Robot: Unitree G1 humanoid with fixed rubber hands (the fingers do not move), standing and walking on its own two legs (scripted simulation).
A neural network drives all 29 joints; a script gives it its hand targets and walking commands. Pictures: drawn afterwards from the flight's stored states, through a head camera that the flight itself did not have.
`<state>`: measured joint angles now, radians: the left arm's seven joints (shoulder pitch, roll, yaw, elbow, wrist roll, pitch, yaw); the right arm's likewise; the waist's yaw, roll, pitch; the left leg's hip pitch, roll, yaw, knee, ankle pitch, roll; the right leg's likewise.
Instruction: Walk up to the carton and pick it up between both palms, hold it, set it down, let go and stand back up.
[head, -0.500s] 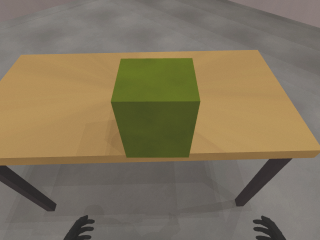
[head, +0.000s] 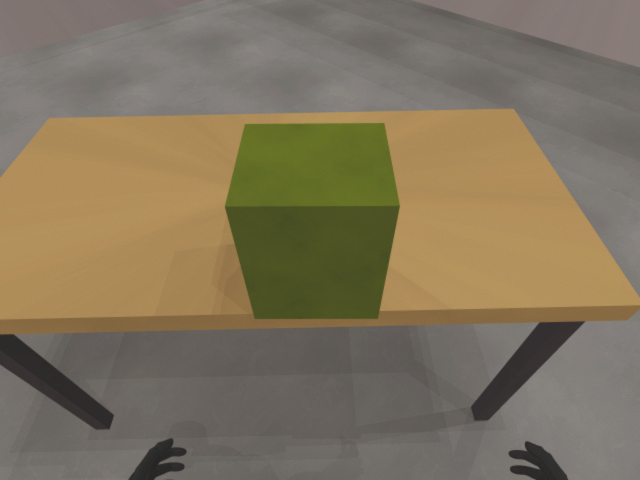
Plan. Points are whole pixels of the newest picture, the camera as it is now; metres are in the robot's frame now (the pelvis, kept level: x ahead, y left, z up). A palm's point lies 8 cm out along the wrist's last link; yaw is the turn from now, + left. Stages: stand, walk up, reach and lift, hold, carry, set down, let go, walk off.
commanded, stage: stand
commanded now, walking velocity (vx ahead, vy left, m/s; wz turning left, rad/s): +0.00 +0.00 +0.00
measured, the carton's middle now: (315, 227) +0.46 +0.03 +0.05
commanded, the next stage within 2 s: walk up in 0.86 s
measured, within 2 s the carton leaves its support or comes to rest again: neither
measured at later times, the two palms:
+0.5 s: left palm out of the picture +0.12 +0.25 -0.10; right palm out of the picture +0.12 -0.27 -0.10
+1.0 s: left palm out of the picture +0.09 +0.26 -0.11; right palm out of the picture +0.09 -0.27 -0.10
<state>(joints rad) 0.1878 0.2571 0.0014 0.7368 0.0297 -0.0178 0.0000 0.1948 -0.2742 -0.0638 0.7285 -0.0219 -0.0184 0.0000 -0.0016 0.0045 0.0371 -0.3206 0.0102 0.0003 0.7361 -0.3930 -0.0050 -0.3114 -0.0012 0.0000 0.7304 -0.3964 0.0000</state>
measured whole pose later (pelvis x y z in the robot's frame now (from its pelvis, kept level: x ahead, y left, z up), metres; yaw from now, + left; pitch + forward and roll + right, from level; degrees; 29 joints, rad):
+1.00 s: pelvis -0.01 +0.00 +0.00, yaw +0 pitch -2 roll +0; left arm 0.19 0.26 0.00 0.84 0.03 -0.02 0.00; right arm 0.19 -0.28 -0.06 0.82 -0.02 -0.02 0.00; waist 0.00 0.01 0.04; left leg -0.32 0.01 0.00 0.74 -0.37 0.00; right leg -0.31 0.00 0.00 0.73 -0.38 0.00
